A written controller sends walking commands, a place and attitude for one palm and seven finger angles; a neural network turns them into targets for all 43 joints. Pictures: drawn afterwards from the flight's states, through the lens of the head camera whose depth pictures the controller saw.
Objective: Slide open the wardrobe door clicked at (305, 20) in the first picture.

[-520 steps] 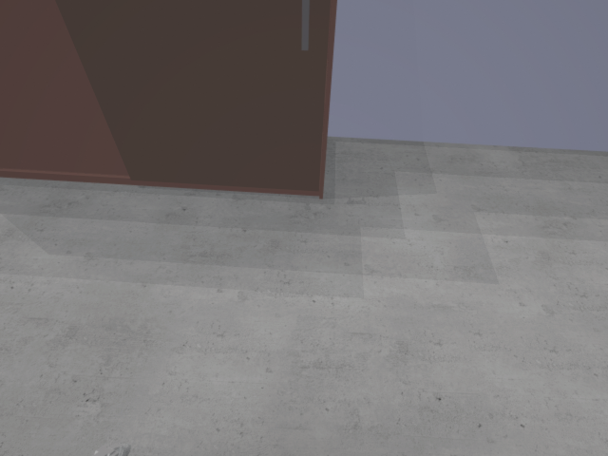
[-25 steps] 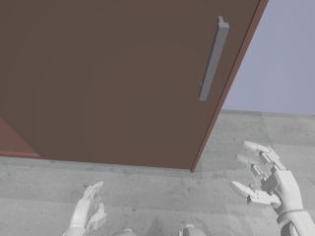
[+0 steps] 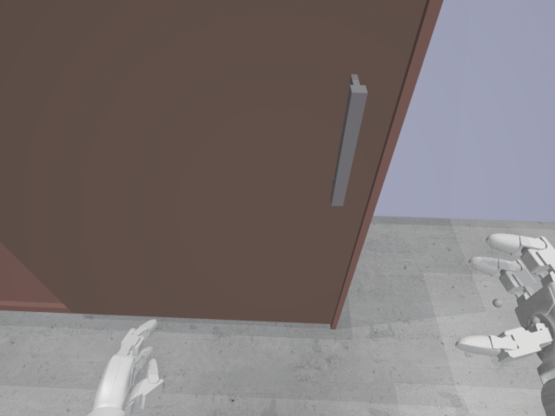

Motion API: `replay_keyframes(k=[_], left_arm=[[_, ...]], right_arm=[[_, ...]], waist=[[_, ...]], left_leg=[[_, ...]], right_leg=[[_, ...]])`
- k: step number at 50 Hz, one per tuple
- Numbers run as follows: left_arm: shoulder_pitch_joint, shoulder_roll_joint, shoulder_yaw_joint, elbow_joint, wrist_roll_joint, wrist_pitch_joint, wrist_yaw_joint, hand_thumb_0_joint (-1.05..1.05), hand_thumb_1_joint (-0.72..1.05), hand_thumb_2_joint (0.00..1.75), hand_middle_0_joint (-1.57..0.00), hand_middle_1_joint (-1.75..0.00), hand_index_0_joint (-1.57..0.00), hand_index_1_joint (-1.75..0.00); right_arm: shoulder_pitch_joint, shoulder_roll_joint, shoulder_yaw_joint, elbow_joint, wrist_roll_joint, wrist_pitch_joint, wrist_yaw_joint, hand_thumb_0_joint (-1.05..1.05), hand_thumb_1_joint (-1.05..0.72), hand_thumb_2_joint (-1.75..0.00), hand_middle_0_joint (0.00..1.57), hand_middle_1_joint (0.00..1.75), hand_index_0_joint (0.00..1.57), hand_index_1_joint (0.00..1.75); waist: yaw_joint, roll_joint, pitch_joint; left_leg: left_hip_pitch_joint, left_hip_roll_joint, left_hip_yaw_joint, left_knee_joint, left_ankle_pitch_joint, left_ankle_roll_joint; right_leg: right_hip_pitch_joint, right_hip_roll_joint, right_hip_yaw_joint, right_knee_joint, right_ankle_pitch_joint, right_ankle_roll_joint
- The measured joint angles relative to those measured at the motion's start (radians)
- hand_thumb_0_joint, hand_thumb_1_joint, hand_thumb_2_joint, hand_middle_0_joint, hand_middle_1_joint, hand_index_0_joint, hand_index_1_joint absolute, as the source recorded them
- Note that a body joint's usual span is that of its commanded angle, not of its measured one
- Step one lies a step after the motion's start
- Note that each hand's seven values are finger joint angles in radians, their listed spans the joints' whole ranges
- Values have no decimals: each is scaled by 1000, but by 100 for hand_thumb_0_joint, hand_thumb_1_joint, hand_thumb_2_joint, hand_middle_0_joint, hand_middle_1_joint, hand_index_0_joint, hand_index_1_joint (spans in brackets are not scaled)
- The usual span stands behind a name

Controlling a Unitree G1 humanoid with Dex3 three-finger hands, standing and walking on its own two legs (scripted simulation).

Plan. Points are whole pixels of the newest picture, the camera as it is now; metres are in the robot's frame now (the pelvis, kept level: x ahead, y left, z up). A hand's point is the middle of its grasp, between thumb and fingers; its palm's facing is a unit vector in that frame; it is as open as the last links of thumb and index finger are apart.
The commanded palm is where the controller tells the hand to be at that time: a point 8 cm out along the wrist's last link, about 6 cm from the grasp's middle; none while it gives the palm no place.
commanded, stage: raise the hand with hooked fingers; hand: right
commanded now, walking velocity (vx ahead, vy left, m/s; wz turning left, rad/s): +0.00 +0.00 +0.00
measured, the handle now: (344, 146) +0.53 -0.09 +0.12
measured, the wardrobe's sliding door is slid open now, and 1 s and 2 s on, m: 0.00 0.00 0.00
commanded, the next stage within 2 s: move the hooked fingers beside the handle in 0.86 s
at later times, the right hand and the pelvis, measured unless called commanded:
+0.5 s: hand (521, 268) +0.28 -0.27 +0.14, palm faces +0.04 +1.00 -0.03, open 13.9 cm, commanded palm +0.24 -0.32 +0.14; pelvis +0.00 +0.00 +0.02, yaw +0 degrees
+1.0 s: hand (511, 272) +0.27 -0.26 +0.14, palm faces +0.07 +1.00 -0.03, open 13.9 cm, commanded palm +0.25 -0.30 +0.14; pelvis +0.00 +0.01 +0.02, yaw +0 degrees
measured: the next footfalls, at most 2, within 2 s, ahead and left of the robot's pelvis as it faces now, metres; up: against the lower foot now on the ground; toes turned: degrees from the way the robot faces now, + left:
none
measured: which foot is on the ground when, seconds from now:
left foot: down 0.00-1.00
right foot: down 0.00-1.00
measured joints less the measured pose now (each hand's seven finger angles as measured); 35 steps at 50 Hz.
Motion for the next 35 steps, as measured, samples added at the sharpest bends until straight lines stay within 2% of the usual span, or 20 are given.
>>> replay_keyframes(k=[8, 17, 22, 25, 35], left_arm=[[-15, -7, -31, -3, -4, 18, 5, 1, 90, 90, -20, -30, -20, -30], [-4, -9, -41, 31, -7, 23, 19, 1, 90, 90, -20, -30, -20, -30], [3, 7, -37, 35, -17, 32, 24, 1, 90, 90, -20, -30, -20, -30], [6, 15, -29, 29, -18, 34, 20, 1, 90, 90, -20, -30, -20, -30], [18, 13, -15, 32, -13, 30, 15, 1, 90, 90, -20, -30, -20, -30]], right_arm=[[-79, -31, -7, 77, -9, 124, 74, -1, 46, -32, 30, 118, 30, 118], [-187, -67, -83, 122, 4, 117, 96, -1, 49, -30, 31, 120, 31, 120], [-240, -101, -87, 201, 5, 171, 136, -1, 50, -30, 30, 120, 30, 120], [-232, -100, -82, 219, 5, 193, 145, -1, 50, -30, 30, 120, 30, 120], [-190, -49, -89, 163, -9, 134, 96, -1, 50, -30, 31, 120, 31, 120]], waist=[[-22, -18, 14], [-27, -12, 40], [-17, -23, 36], [-8, -26, 35], [-10, -7, 44]], left_leg=[[54, 5, 1, -56, 25, -4], [113, -1, 6, -111, 49, 2], [124, -1, 3, -131, 61, 2], [118, -1, -3, -135, 66, 3], [134, -9, -9, -140, 69, 10]], right_leg=[[54, 8, 0, -56, 25, -4], [110, 6, 5, -107, 48, 2], [125, 7, 2, -133, 63, 3], [125, 7, -5, -144, 70, 3], [147, -2, -9, -155, 73, 11]])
